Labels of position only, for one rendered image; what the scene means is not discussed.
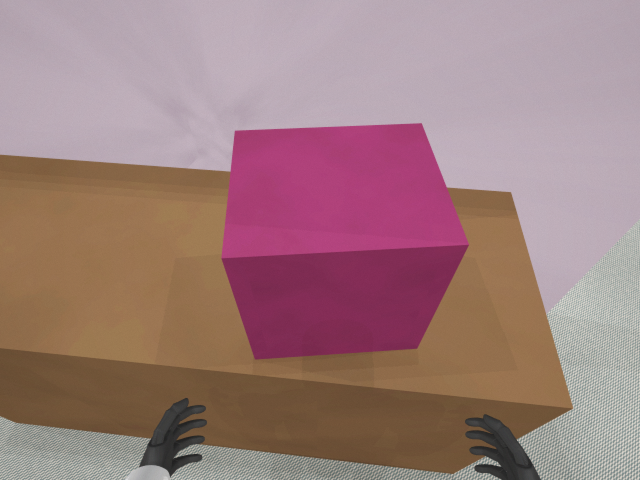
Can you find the carton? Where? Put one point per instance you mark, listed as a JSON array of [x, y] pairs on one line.
[[338, 239]]

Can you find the pedestal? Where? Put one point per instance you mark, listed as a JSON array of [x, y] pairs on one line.
[[115, 304]]

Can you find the right robot hand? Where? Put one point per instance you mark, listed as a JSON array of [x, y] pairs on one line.
[[515, 463]]

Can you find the left robot hand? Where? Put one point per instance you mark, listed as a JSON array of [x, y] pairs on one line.
[[163, 446]]

